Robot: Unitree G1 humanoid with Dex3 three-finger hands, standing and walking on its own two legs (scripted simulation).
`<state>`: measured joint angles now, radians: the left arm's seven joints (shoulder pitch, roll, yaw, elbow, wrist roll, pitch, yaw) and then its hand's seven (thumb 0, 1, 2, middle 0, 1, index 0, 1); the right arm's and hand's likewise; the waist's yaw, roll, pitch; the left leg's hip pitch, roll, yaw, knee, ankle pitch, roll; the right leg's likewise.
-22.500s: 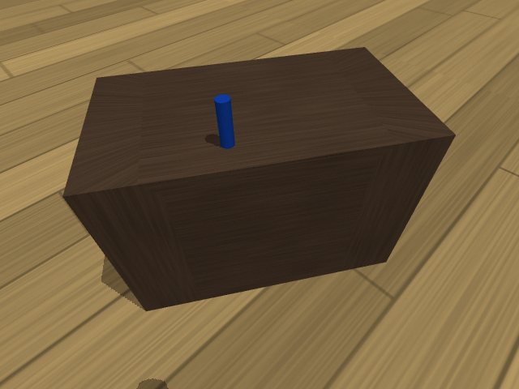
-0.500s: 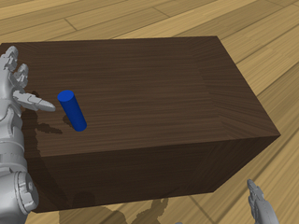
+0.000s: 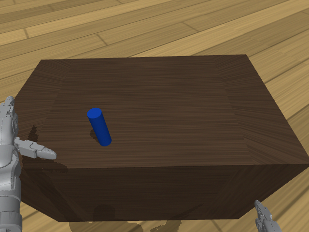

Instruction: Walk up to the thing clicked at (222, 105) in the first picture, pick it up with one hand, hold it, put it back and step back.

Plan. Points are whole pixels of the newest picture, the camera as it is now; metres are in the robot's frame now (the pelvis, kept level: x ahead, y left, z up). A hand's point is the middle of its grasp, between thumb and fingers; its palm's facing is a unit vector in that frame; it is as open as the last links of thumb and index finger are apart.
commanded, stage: sink last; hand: left
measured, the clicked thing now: (100, 128) +0.43 +0.19 +0.02
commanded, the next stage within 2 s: home in 0.74 s
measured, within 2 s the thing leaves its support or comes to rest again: neither
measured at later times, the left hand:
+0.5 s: hand (35, 228) +0.15 +0.24 +0.09, palm faces +0.34 -0.85 -0.40, open 17.4 cm
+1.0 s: hand (34, 226) +0.15 +0.24 +0.08, palm faces +0.35 -0.85 -0.39, open 17.6 cm
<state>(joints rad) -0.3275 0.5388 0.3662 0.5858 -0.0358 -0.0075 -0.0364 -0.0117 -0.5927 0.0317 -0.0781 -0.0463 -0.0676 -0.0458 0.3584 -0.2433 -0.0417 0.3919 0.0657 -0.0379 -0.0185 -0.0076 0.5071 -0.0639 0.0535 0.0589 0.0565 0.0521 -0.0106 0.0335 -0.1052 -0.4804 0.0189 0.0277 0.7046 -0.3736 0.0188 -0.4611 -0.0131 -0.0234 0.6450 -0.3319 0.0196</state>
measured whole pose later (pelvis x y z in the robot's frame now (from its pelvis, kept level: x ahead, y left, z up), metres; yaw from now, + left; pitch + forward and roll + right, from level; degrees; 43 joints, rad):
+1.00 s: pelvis -0.03 -0.02 +0.02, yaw +1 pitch -2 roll +0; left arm 0.47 0.30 0.26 -0.07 -0.04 -0.24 0.05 -0.01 -0.58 0.02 -0.06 -0.05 -0.06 -0.04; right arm 0.28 -0.22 -0.09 0.57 0.03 -0.13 -0.07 -0.01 0.34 -0.20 0.09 0.12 0.09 0.11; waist 0.05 0.03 0.04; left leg -0.20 0.00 0.01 0.49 -0.25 0.00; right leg -0.21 -0.03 -0.04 0.51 -0.26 0.00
